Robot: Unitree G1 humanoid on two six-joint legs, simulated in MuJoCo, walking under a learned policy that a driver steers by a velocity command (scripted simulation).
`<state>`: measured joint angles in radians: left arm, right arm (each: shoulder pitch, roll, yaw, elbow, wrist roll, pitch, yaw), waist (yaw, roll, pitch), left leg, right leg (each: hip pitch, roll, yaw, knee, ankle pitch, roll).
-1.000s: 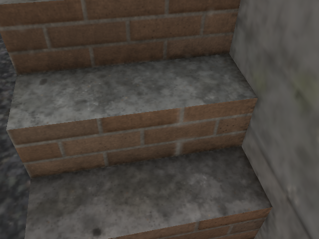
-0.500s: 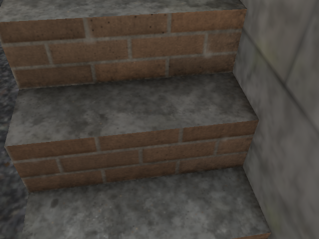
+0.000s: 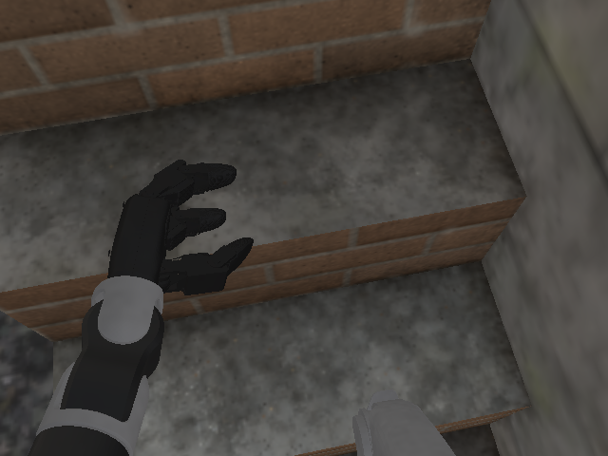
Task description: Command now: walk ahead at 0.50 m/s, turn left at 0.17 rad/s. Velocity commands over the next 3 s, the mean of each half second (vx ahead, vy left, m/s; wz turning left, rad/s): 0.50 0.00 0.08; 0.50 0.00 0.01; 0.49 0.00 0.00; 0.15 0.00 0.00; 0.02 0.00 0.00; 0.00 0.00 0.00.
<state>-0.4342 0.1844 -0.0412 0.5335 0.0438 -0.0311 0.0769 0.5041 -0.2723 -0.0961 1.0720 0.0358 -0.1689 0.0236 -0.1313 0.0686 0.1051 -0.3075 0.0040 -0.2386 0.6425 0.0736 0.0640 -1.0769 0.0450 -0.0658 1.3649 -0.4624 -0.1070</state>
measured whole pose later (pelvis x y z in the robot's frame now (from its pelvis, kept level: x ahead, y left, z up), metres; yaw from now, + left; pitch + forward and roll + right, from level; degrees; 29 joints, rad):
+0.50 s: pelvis +0.02 +0.02 +0.11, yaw +4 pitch +6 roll -2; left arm 0.08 0.20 0.07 0.77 0.01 -0.04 -0.14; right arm 0.36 -0.23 -0.05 0.95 0.00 -0.07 0.01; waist -0.12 0.03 -0.14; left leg -0.58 -0.08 -0.09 0.90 -0.57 0.12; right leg -0.86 0.04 0.04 1.60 -0.26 -0.05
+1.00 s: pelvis +0.13 -0.05 +0.13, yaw +6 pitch +6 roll -3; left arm 0.58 0.16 -0.02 1.07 0.12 -0.04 -0.13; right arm 0.11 -0.19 0.04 0.84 0.01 -0.01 0.03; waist 0.10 0.05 -0.16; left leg -1.20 -0.08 -0.09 2.30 -0.23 0.22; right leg -0.32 0.08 -0.04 0.61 -0.39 -0.08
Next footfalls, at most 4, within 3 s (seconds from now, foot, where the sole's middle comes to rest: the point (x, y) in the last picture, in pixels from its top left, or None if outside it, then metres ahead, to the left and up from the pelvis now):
0.40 left None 0.08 0.11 -0.62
0.80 right None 0.13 -0.15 -0.63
1.24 left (241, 409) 0.32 0.09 -0.41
1.64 right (366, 149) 0.59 -0.12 -0.20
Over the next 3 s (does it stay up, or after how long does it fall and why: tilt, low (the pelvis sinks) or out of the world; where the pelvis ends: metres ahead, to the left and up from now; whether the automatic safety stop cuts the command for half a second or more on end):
stays up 0.59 0.02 0.58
